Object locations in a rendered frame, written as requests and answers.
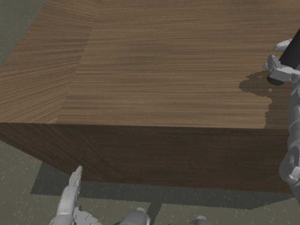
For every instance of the left robot arm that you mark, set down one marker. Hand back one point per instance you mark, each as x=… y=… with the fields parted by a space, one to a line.
x=63 y=219

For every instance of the right robot hand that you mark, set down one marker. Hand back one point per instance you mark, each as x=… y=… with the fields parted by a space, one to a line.
x=279 y=71

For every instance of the right robot arm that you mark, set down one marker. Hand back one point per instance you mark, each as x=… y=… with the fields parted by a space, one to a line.
x=289 y=170

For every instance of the can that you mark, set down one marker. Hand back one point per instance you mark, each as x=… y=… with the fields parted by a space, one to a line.
x=290 y=57

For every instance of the left robot hand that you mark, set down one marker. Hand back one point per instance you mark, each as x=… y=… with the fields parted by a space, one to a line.
x=68 y=201

